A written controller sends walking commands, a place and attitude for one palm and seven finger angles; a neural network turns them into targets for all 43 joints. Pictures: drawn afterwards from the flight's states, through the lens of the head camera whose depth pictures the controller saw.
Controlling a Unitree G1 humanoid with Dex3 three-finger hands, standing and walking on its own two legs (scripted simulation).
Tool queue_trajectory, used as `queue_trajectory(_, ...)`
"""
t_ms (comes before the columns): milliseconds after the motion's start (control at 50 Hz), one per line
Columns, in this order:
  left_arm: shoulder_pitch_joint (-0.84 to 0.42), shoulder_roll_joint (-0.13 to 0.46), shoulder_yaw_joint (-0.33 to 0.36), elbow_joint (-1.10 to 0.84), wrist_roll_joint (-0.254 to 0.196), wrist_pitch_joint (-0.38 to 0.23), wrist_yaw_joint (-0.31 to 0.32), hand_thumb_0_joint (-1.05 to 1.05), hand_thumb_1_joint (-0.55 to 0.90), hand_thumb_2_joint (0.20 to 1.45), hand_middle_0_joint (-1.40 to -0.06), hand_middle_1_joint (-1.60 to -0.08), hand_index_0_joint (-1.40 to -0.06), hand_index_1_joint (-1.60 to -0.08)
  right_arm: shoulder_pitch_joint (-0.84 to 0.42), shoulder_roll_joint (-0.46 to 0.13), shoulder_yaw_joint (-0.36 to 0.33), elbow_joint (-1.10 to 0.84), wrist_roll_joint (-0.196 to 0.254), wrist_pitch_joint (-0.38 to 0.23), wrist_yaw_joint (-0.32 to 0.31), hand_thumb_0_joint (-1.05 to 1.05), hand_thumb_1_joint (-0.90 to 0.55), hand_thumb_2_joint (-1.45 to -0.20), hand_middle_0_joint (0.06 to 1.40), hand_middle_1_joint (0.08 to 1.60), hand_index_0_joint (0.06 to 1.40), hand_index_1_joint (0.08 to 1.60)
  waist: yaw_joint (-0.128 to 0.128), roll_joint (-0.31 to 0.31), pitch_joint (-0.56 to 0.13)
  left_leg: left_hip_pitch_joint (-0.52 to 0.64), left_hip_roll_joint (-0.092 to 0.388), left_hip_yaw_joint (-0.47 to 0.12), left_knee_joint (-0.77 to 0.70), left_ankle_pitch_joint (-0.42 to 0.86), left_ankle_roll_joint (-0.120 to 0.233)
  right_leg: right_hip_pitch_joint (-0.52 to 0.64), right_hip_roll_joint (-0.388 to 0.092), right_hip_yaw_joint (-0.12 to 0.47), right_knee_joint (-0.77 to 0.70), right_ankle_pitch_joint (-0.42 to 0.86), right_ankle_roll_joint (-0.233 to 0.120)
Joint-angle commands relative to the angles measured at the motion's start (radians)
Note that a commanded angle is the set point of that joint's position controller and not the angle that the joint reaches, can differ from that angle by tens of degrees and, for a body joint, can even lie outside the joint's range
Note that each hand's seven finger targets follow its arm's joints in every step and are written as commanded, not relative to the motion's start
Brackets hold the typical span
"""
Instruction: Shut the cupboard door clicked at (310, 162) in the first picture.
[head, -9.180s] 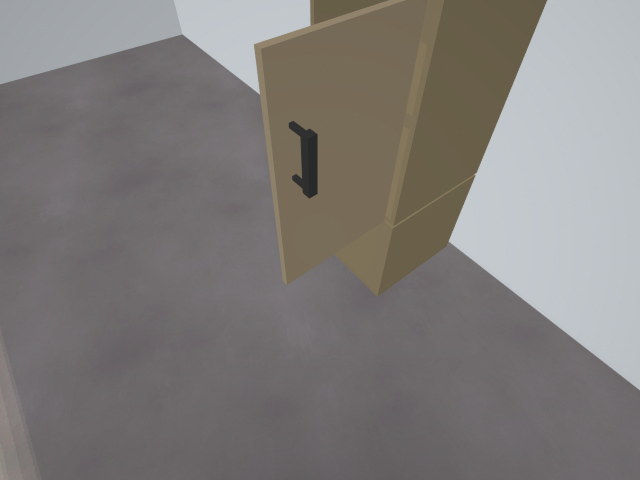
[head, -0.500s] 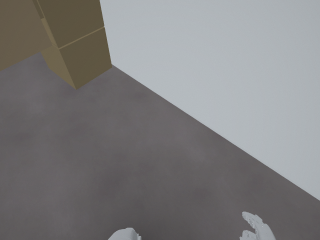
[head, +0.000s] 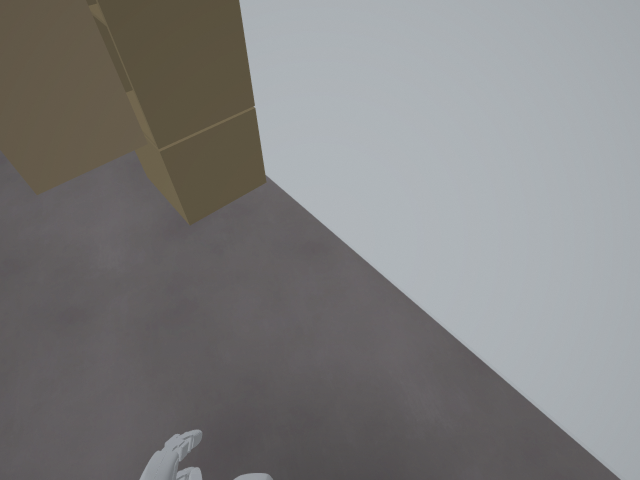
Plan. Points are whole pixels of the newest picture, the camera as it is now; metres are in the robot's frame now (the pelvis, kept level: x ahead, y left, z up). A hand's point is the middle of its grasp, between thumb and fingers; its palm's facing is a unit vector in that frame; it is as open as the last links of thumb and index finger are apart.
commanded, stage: walk to a spot facing it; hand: left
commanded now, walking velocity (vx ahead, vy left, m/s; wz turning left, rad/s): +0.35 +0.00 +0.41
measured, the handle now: out of the picture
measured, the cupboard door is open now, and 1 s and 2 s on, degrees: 92 92 92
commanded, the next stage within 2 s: turn to face it in 0.78 s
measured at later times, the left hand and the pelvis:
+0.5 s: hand (156, 454) +0.19 +0.25 -0.18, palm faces +0.24 -0.96 -0.14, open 7.4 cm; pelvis +0.22 +0.07 +0.01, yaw +10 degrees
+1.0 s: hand (196, 252) +0.54 +0.26 -0.16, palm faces +0.22 -0.96 -0.16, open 7.4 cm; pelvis +0.46 +0.07 +0.00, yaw +16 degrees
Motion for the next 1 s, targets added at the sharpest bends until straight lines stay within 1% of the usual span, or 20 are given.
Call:
queue_trajectory(0, 0.167, 0.126, 0.042, 0.030, 0.002, -0.022, 0.023, 0.000, 0.900, 0.900, -0.200, -0.300, -0.200, -0.300, -0.083, -0.010, -0.005, -0.109, -0.001, -0.022, 0.011, 0.000, -0.900, -0.900, 0.200, 0.300, 0.200, 0.300, 0.049, -0.167, -0.036, -0.205, 0.089, -0.005, -0.055, 0.106, -0.024, 0.155, -0.289, 0.164, -0.374, 0.141, -0.084)
queue_trajectory(80, 0.217, 0.119, 0.041, 0.071, 0.002, -0.034, 0.022, 0.000, 0.900, 0.900, -0.200, -0.300, -0.200, -0.300, -0.158, 0.022, 0.003, -0.143, -0.005, -0.022, 0.027, 0.000, -0.900, -0.900, 0.200, 0.300, 0.200, 0.300, 0.059, -0.140, -0.032, -0.218, 0.067, 0.055, -0.298, 0.163, -0.029, 0.252, -0.262, 0.043, -0.363, 0.328, -0.089)
queue_trajectory(180, 0.252, 0.172, 0.035, 0.112, 0.001, -0.023, 0.019, 0.000, 0.900, 0.900, -0.200, -0.300, -0.200, -0.300, -0.267, -0.008, 0.014, -0.186, -0.001, -0.033, 0.040, 0.000, -0.900, -0.900, 0.200, 0.300, 0.200, 0.300, 0.081, -0.171, -0.006, -0.162, 0.029, 0.111, -0.478, 0.156, 0.008, 0.328, -0.279, 0.013, -0.322, 0.385, -0.083)
queue_trajectory(200, 0.252, 0.180, 0.036, 0.120, 0.003, -0.020, 0.019, 0.000, 0.900, 0.900, -0.200, -0.300, -0.200, -0.300, -0.260, -0.014, 0.011, -0.184, -0.001, -0.035, 0.038, 0.000, -0.900, -0.900, 0.200, 0.300, 0.200, 0.300, 0.071, -0.175, -0.008, -0.112, 0.017, 0.122, -0.505, 0.127, 0.020, 0.319, -0.283, 0.008, -0.289, 0.415, -0.081)
queue_trajectory(240, 0.215, 0.210, 0.042, 0.114, -0.006, -0.015, 0.015, 0.000, 0.900, 0.900, -0.200, -0.300, -0.200, -0.300, -0.130, -0.056, 0.004, -0.151, -0.007, -0.044, 0.026, 0.000, -0.900, -0.900, 0.200, 0.300, 0.200, 0.300, -0.012, -0.137, -0.057, 0.137, -0.054, 0.181, -0.587, 0.147, 0.046, 0.232, -0.247, -0.065, -0.104, 0.547, -0.055)
queue_trajectory(260, 0.202, 0.207, 0.038, 0.103, -0.011, -0.010, 0.010, 0.000, 0.900, 0.900, -0.200, -0.300, -0.200, -0.300, 0.014, -0.120, -0.012, -0.115, -0.012, -0.046, 0.016, 0.000, -0.900, -0.900, 0.200, 0.300, 0.200, 0.300, -0.080, -0.066, -0.135, 0.398, -0.028, 0.123, -0.627, 0.135, 0.075, 0.081, -0.218, -0.085, 0.129, 0.486, -0.023)
queue_trajectory(280, 0.225, 0.146, 0.035, 0.069, -0.018, -0.002, -0.002, 0.000, 0.900, 0.900, -0.200, -0.300, -0.200, -0.300, 0.156, -0.260, -0.049, -0.092, -0.023, -0.050, -0.001, 0.000, -0.900, -0.900, 0.200, 0.300, 0.200, 0.300, -0.127, 0.206, -0.248, 0.627, 0.250, -0.331, -0.750, 0.055, 0.178, -0.200, -0.062, -0.105, 0.492, 0.026, 0.045)
queue_trajectory(300, 0.138, 0.147, 0.017, 0.005, -0.014, -0.002, -0.003, 0.000, 0.900, 0.900, -0.200, -0.300, -0.200, -0.300, 0.211, -0.311, -0.052, -0.079, -0.004, -0.043, -0.023, 0.000, -0.900, -0.900, 0.200, 0.300, 0.200, 0.300, -0.132, 0.178, -0.257, 0.678, 0.388, -0.580, -0.866, 0.128, 0.259, -0.382, 0.003, 0.053, 0.691, -0.288, 0.045)
queue_trajectory(320, 0.085, 0.150, 0.025, 0.005, -0.014, 0.000, 0.007, 0.000, 0.900, 0.900, -0.200, -0.300, -0.200, -0.300, 0.128, -0.291, -0.052, -0.086, 0.003, -0.046, -0.032, 0.000, -0.900, -0.900, 0.200, 0.300, 0.200, 0.300, -0.097, 0.051, -0.195, 0.564, 0.398, -0.528, -0.893, 0.115, 0.237, -0.430, -0.034, 0.139, 0.772, -0.226, 0.028)
queue_trajectory(380, 0.171, 0.112, 0.028, 0.085, 0.004, 0.025, -0.002, 0.000, 0.900, 0.900, -0.200, -0.300, -0.200, -0.300, -0.054, -0.144, -0.005, -0.124, 0.004, -0.069, -0.039, 0.000, -0.900, -0.900, 0.200, 0.300, 0.200, 0.300, 0.018, 0.087, -0.057, 0.261, 0.266, -0.261, -0.953, 0.130, 0.152, -0.330, -0.101, 0.186, 0.695, -0.033, 0.041)
queue_trajectory(420, 0.220, 0.098, 0.024, 0.108, 0.007, 0.040, -0.007, 0.000, 0.900, 0.900, -0.200, -0.300, -0.200, -0.300, -0.066, -0.116, 0.005, -0.109, 0.008, -0.080, -0.038, 0.000, -0.900, -0.900, 0.200, 0.300, 0.200, 0.300, 0.051, 0.094, -0.063, 0.221, 0.216, -0.152, -0.971, 0.181, 0.146, -0.273, -0.088, 0.171, 0.606, 0.004, 0.048)
queue_trajectory(600, 0.001, 0.085, 0.019, 0.043, 0.001, 0.043, -0.014, 0.000, 0.900, 0.900, -0.200, -0.300, -0.200, -0.300, 0.093, -0.077, 0.014, -0.026, 0.013, -0.094, -0.044, 0.000, -0.900, -0.900, 0.200, 0.300, 0.200, 0.300, 0.019, 0.055, 0.012, 0.383, 0.188, -0.074, -0.996, 0.505, 0.145, -0.377, -0.059, 0.140, 0.323, 0.196, 0.052)
queue_trajectory(740, -0.157, 0.076, 0.005, -0.009, -0.006, 0.033, -0.018, 0.000, 0.900, 0.900, -0.200, -0.300, -0.200, -0.300, 0.205, -0.079, 0.022, 0.045, -0.004, -0.087, -0.056, 0.000, -0.900, -0.900, 0.200, 0.300, 0.200, 0.300, -0.021, 0.066, 0.060, 0.449, 0.202, -0.059, -0.903, 0.773, 0.142, -0.267, 0.007, 0.099, 0.107, 0.119, -0.011)
queue_trajectory(800, 0.015, 0.109, 0.014, 0.031, -0.006, 0.018, -0.008, 0.000, 0.900, 0.900, -0.200, -0.300, -0.200, -0.300, 0.194, -0.091, 0.020, 0.065, 0.001, -0.081, -0.060, 0.000, -0.900, -0.900, 0.200, 0.300, 0.200, 0.300, 0.070, 0.019, -0.028, 0.412, 0.170, -0.064, -0.681, 0.976, 0.112, 0.036, 0.076, 0.063, -0.015, 0.113, -0.041)
queue_trajectory(820, 0.166, 0.139, 0.031, 0.073, -0.003, 0.008, -0.002, 0.000, 0.900, 0.900, -0.200, -0.300, -0.200, -0.300, 0.164, -0.095, 0.018, 0.056, 0.012, -0.083, -0.059, 0.000, -0.900, -0.900, 0.200, 0.300, 0.200, 0.300, 0.139, 0.009, -0.101, 0.267, 0.133, -0.048, -0.506, 0.917, 0.083, 0.302, 0.042, 0.109, -0.039, 0.215, -0.060)
queue_trajectory(840, 0.328, 0.225, 0.056, 0.119, 0.003, -0.003, 0.012, 0.000, 0.900, 0.900, -0.200, -0.300, -0.200, -0.300, 0.165, -0.060, 0.016, 0.035, 0.027, -0.089, -0.052, 0.000, -0.900, -0.900, 0.200, 0.300, 0.200, 0.300, 0.186, -0.127, -0.229, 0.004, 0.020, 0.026, -0.223, 0.559, 0.037, 0.612, -0.195, 0.367, -0.039, 0.443, -0.141)
queue_trajectory(860, 0.383, 0.277, 0.060, 0.143, -0.009, 0.007, 0.017, 0.000, 0.900, 0.900, -0.200, -0.300, -0.200, -0.300, 0.201, -0.041, 0.015, 0.022, 0.035, -0.085, -0.058, 0.000, -0.900, -0.900, 0.200, 0.300, 0.200, 0.300, 0.161, -0.200, -0.302, -0.110, -0.081, 0.037, 0.098, -0.220, 0.000, 0.645, -0.437, 0.606, -0.133, 0.651, -0.266)
queue_trajectory(880, 0.318, 0.239, 0.055, 0.117, -0.016, 0.005, 0.024, 0.000, 0.900, 0.900, -0.200, -0.300, -0.200, -0.300, 0.112, -0.035, 0.015, 0.003, 0.025, -0.076, -0.054, 0.000, -0.900, -0.900, 0.200, 0.300, 0.200, 0.300, 0.161, -0.151, -0.236, -0.165, -0.025, -0.039, 0.164, -0.191, 0.009, 0.516, -0.402, 0.577, -0.190, 0.609, -0.263)
queue_trajectory(920, 0.170, 0.150, 0.033, 0.082, -0.017, 0.007, 0.036, 0.000, 0.900, 0.900, -0.200, -0.300, -0.200, -0.300, 0.030, -0.003, 0.015, -0.017, 0.015, -0.048, -0.044, 0.000, -0.900, -0.900, 0.200, 0.300, 0.200, 0.300, 0.088, -0.116, -0.063, -0.158, 0.053, -0.060, 0.127, -0.068, -0.002, 0.233, -0.329, 0.338, -0.235, 0.572, -0.191)
queue_trajectory(980, 0.102, 0.110, 0.020, 0.067, -0.013, -0.002, 0.036, 0.000, 0.900, 0.900, -0.200, -0.300, -0.200, -0.300, 0.074, 0.032, 0.016, -0.005, 0.006, 0.000, -0.028, 0.000, -0.900, -0.900, 0.200, 0.300, 0.200, 0.300, 0.019, -0.179, -0.060, -0.071, 0.057, -0.004, -0.008, 0.002, -0.038, 0.060, -0.260, 0.143, -0.286, 0.535, -0.133)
